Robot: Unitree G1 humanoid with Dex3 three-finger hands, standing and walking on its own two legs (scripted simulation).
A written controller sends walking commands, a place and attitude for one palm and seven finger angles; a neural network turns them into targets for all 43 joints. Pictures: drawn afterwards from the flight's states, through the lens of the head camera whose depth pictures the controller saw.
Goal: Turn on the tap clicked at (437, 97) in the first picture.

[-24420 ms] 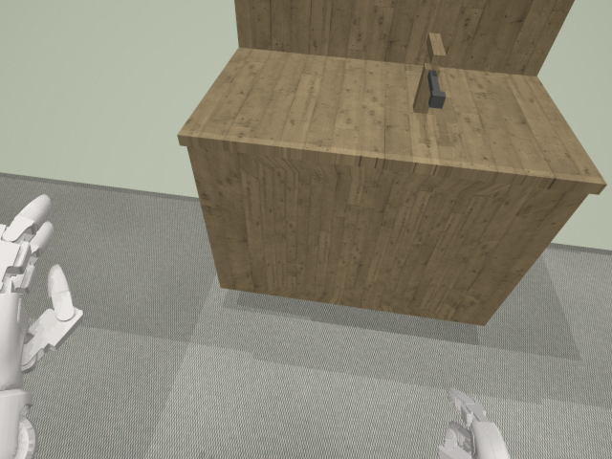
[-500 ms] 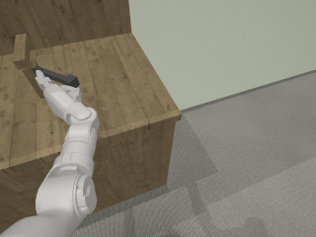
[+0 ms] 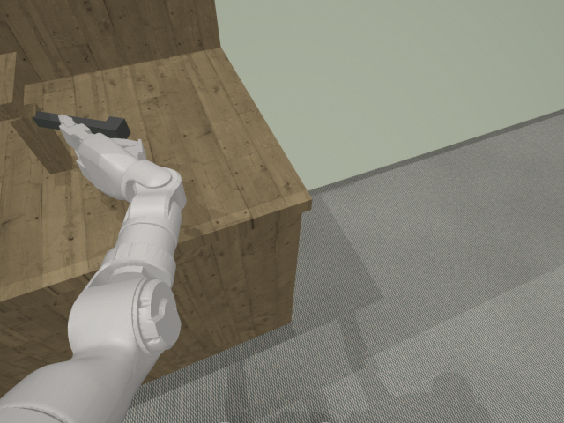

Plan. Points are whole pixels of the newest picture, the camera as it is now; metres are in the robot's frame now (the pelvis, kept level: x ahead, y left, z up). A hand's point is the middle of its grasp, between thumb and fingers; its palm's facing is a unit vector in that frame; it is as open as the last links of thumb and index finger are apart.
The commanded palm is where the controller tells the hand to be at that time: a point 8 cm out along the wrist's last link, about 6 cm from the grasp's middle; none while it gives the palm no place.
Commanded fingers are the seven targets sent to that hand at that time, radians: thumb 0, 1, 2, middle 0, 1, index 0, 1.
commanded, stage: push the lever round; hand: left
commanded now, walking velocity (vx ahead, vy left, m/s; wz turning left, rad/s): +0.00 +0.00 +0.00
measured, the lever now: (116, 130) +0.52 +0.23 +0.12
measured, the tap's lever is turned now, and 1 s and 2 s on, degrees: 56 82 84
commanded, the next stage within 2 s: lift the hand up off the lever in 0.84 s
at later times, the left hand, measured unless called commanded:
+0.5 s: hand (153, 130) +0.53 +0.17 +0.12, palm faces +0.80 -0.57 -0.15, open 7.8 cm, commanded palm +0.47 +0.19 +0.12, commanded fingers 0.00 0.90 0.90 -0.15 -0.15 -0.15 -0.15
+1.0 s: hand (155, 115) +0.56 +0.18 +0.12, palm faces +0.80 -0.58 -0.17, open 7.8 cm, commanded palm +0.50 +0.19 +0.13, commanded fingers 0.00 0.90 0.90 -0.15 -0.15 -0.15 -0.15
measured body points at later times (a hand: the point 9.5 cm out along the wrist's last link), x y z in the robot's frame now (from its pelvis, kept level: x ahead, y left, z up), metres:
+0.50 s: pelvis +0.01 +0.00 +0.00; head +0.09 -0.01 +0.44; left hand +0.48 +0.20 +0.13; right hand +0.02 -0.25 -0.14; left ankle +0.02 +0.14 -0.70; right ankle +0.00 -0.08 -0.70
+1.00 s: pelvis +0.01 +0.00 -0.01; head +0.12 +0.00 +0.43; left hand +0.52 +0.20 +0.13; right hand +0.00 -0.25 -0.14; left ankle +0.02 +0.14 -0.70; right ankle +0.00 -0.08 -0.70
